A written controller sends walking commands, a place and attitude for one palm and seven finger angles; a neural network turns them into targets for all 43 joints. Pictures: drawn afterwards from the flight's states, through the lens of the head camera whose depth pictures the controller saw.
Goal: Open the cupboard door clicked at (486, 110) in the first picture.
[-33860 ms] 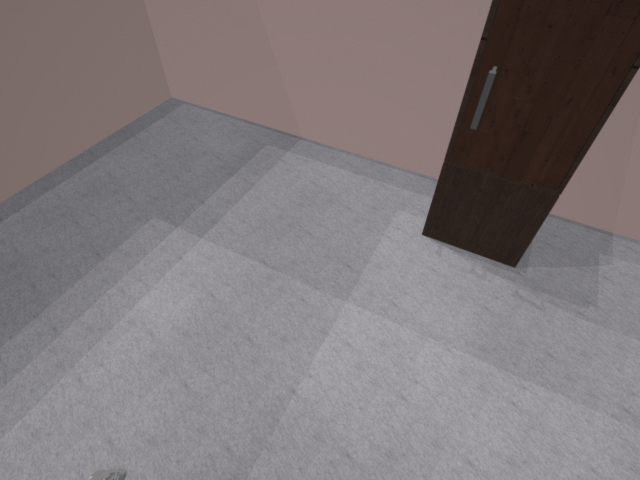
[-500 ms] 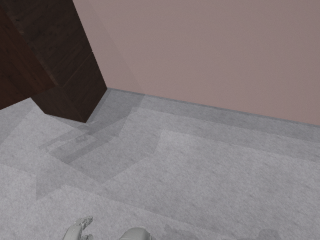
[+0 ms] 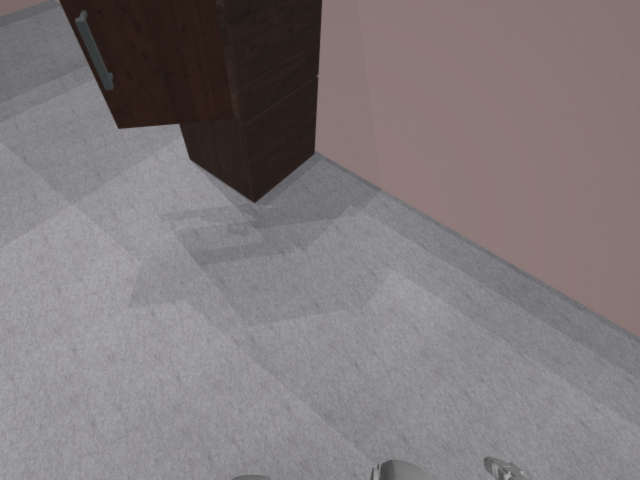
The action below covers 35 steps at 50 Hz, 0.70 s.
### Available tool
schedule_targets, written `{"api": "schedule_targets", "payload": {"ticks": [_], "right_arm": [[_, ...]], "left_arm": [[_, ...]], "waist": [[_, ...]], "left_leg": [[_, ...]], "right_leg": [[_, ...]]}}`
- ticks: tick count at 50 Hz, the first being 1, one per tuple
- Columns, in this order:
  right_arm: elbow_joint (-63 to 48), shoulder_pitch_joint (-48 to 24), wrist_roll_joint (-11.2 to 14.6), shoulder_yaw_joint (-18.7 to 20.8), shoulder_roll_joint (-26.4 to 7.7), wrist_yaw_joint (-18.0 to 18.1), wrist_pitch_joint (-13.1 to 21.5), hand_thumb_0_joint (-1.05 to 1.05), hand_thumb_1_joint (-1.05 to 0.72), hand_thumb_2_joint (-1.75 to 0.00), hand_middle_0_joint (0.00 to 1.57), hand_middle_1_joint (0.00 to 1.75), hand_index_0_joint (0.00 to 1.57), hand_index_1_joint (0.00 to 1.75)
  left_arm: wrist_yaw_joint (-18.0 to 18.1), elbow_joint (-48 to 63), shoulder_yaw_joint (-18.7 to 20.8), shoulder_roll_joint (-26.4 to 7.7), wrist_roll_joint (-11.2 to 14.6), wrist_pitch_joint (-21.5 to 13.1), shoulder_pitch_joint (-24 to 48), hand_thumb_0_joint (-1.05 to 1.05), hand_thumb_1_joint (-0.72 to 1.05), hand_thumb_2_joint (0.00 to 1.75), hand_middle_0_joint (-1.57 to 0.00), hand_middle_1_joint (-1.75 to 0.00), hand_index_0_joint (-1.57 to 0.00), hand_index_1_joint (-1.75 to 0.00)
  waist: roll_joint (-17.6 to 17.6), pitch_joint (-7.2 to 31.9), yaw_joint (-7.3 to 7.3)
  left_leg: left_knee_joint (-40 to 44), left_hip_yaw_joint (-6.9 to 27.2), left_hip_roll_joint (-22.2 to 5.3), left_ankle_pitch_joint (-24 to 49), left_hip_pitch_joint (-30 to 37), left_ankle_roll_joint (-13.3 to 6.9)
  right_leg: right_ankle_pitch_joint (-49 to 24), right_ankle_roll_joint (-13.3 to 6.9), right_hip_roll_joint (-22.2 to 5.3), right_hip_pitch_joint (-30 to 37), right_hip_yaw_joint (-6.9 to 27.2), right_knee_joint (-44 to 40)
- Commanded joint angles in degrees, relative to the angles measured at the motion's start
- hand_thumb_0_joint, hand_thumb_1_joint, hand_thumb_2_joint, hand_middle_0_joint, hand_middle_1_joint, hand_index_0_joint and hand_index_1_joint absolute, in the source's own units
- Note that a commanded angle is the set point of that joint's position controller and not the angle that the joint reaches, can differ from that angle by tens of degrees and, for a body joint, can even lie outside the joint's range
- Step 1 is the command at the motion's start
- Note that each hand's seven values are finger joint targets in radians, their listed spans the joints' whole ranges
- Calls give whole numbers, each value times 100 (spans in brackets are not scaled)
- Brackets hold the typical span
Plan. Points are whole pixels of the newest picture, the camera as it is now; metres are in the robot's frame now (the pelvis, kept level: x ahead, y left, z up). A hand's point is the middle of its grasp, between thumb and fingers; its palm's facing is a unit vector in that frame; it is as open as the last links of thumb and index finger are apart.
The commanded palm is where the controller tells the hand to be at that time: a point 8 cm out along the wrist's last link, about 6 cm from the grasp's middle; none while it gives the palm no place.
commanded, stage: turn to face it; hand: left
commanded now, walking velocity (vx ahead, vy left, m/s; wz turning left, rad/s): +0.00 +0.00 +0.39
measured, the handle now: (96, 51) +1.01 +0.65 -0.08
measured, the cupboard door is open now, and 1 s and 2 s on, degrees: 50 50 50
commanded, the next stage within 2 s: take the last steps up to it in 0.36 s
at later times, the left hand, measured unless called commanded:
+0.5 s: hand out of the picture +0.04 +0.13 -0.15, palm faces +0.22 -0.94 -0.26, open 7.2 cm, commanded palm none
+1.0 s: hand out of the picture +0.02 +0.23 -0.17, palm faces +0.37 -0.91 -0.19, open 7.4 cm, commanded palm none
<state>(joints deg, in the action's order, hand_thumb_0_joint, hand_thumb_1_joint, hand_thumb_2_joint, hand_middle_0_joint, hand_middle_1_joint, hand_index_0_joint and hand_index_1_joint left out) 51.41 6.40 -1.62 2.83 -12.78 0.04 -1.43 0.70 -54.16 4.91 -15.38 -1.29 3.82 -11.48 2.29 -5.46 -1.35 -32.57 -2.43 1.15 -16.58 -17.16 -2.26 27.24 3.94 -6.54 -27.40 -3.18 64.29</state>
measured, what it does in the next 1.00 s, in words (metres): steps on the spot, turning left: right foot, then left foot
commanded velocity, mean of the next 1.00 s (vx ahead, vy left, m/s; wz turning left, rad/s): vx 0.17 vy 0.07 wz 0.20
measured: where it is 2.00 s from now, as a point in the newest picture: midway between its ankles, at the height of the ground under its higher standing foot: (253, 384)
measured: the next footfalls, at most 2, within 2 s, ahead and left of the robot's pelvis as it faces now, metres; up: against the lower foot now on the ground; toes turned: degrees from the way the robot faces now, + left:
right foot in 0.26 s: +0.04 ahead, -0.15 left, +0.00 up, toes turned +2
left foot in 0.78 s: +0.03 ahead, +0.10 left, +0.00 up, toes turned +23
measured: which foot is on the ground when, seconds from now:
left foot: down 0.00-0.28, up 0.30-0.76, down 0.78-1.00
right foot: up 0.00-0.24, down 0.26-0.78, up 0.80-1.00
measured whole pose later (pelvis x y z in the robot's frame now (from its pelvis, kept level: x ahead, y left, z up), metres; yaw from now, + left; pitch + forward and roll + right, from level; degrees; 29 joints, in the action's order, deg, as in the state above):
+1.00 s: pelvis +0.07 +0.05 +0.01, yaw +18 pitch +0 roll +0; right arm 57.9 14.4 -1.2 1.5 -9.9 1.4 2.9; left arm -0.7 -60.9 3.4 -11.8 -1.8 0.5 -14.5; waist 1.9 -3.2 -2.3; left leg -20.8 -6.2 3.0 -16.9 -4.3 -4.9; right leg 18.9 0.9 -6.9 -30.6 -3.7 64.3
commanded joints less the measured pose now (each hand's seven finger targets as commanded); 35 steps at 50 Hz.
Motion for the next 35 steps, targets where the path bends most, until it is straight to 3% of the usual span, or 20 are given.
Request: {"api": "schedule_targets", "payload": {"ticks": [1,5,7,9,11,12,13,14,15,16,17,18,20,24,26,30,33,35], "right_arm": [[-174,395,20,237,-1069,104,92,0,-90,-90,20,30,20,30],[-116,413,-1,258,-1072,79,43,0,-90,-90,20,30,20,30],[-108,386,-13,264,-1053,72,16,0,-90,-90,20,30,20,30],[-130,289,-17,284,-1045,76,-10,0,-90,-90,20,30,20,30],[-133,175,28,294,-986,74,-23,0,-90,-90,20,30,20,30],[-151,164,68,288,-838,49,-16,0,-90,-90,20,30,20,30],[-204,284,121,239,-495,18,-6,0,-90,-90,20,30,20,30],[-311,159,111,232,-435,0,-39,0,-90,-90,20,30,20,30],[-196,164,47,269,-557,28,-125,0,-90,-90,20,30,20,30],[-74,123,61,289,-579,18,-163,0,-90,-90,20,30,20,30],[42,207,69,283,-543,-10,-178,0,-90,-90,20,30,20,30],[113,267,68,246,-418,-37,-184,0,-90,-90,20,30,20,30],[211,315,72,203,-329,-50,-183,0,-90,-90,20,30,20,30],[283,101,71,132,-171,-36,-155,0,-90,-90,20,30,20,30],[247,-93,62,101,-184,-54,-111,0,-90,-90,20,30,20,30],[117,-431,64,86,-212,-125,-27,0,-90,-90,20,30,20,30],[19,-549,72,62,-182,-176,40,0,-90,-90,20,30,20,30],[38,-370,75,37,-165,-189,83,0,-90,-90,20,30,20,30]], "left_arm": [[3,521,-2,-250,34,-203,73,0,90,90,-20,-30,-20,-30],[7,611,-41,-176,46,-192,235,0,90,90,-20,-30,-20,-30],[-2,646,-52,-164,48,-208,258,0,90,90,-20,-30,-20,-30],[7,604,-58,-113,74,-238,88,0,90,90,-20,-30,-20,-30],[25,480,-37,-152,79,-306,-301,0,90,90,-20,-30,-20,-30],[50,429,10,-333,54,-372,-534,0,90,90,-20,-30,-20,-30],[97,383,92,-767,-30,-435,-663,0,90,90,-20,-30,-20,-30],[100,436,94,-1024,-50,-421,-589,0,90,90,-20,-30,-20,-30],[132,458,59,-816,-1,-462,-407,0,90,90,-20,-30,-20,-30],[128,478,12,-653,15,-456,-198,0,90,90,-20,-30,-20,-30],[141,505,-14,-474,24,-438,13,0,90,90,-20,-30,-20,-30],[133,528,-45,-386,20,-461,86,0,90,90,-20,-30,-20,-30],[134,465,-67,-319,18,-500,-52,0,90,90,-20,-30,-20,-30],[129,191,-18,-360,-8,-531,-596,0,90,90,-20,-30,-20,-30],[109,36,10,-416,-17,-557,-875,0,90,90,-20,-30,-20,-30],[59,-200,68,-545,-48,-614,-1162,0,90,90,-20,-30,-20,-30],[28,-330,110,-625,-75,-638,-1203,0,90,90,-20,-30,-20,-30],[5,-371,112,-658,-69,-633,-1042,0,90,90,-20,-30,-20,-30]], "waist": [[-759,901,216],[-905,763,243],[-1182,731,253],[-1184,789,174],[-1005,896,-27],[-576,946,-138],[758,1015,-145],[1285,826,-187],[1513,692,-91],[1157,438,-7],[770,375,123],[698,361,191],[716,521,163],[599,601,-78],[654,561,-221],[733,386,-374],[671,351,-373],[696,329,-221]], "left_leg": [[1169,1369,-1529,3089,1078,-782],[1191,1463,-1416,2642,804,-758],[1144,1576,-1345,2411,615,-725],[1017,1759,-1313,2375,431,-712],[643,1679,-1106,2103,84,-495],[270,1484,-829,1482,-344,-229],[-771,710,-116,-85,-1263,186],[-2099,409,253,-1886,-1358,349],[-2937,740,11,-1858,-1403,332],[-3482,697,-48,-1475,-1464,370],[-3678,655,-175,-1109,-1469,411],[-3724,575,-183,-838,-1448,448],[-3399,436,-187,-662,-1343,515],[-2354,196,-169,-865,-1226,558],[-2030,131,-203,-896,-1298,542],[-1592,21,-303,-999,-1441,454],[-1103,-93,-307,-1065,-1209,370],[-427,-290,-212,-764,-552,318]], "right_leg": [[-342,71,38,-355,254,-237],[-254,43,227,83,136,-1050],[-184,10,348,403,65,-1570],[-290,-47,497,875,10,-2185],[-1158,-80,548,1709,-72,-3331],[-1671,-136,292,2386,164,-4071],[-2216,-535,-990,3040,1457,-4541],[-2854,-1201,-2066,2384,2122,-4770],[-3026,-1356,-1936,1923,2124,-4833],[-3014,-1358,-1632,1772,1825,-4776],[-3203,-1274,-1402,1766,1283,-4629],[-3402,-1150,-1166,1782,820,-4544],[-3729,-1055,-1026,1994,455,-4481],[-4164,-1097,-1126,2597,392,-4422],[-3795,-1153,-1306,2798,606,-4540],[-2660,-1284,-1635,2926,766,-4788],[-2057,-1305,-1773,2794,756,-4837],[-1958,-1162,-1656,2358,474,-4683]]}}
